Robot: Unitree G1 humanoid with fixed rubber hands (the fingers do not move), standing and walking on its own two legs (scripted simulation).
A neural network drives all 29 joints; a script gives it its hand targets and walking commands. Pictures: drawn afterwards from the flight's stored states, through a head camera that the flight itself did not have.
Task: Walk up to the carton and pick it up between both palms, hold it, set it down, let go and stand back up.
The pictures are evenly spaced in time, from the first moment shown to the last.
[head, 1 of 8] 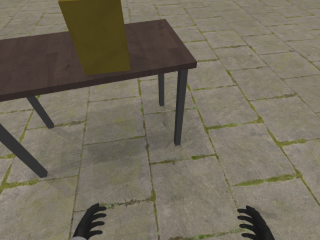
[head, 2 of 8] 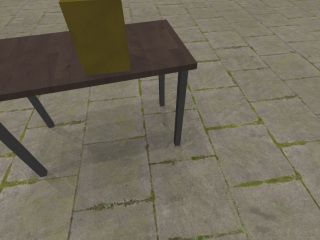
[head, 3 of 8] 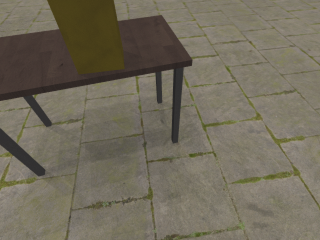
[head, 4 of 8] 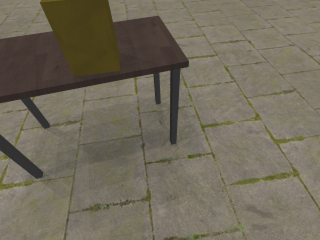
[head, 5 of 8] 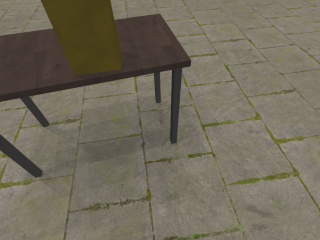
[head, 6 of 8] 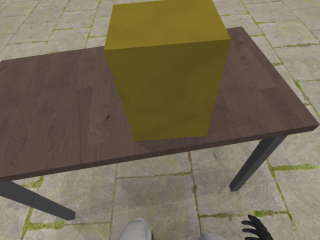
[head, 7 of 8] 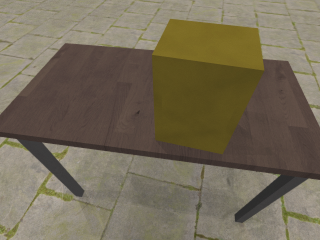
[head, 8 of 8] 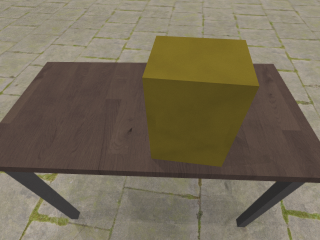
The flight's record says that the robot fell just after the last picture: no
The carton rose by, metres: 0.00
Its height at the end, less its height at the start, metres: +0.00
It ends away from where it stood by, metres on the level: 0.00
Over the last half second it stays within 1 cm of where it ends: yes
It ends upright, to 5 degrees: yes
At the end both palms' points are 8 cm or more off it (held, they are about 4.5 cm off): yes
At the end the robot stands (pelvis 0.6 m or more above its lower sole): yes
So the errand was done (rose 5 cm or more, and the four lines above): no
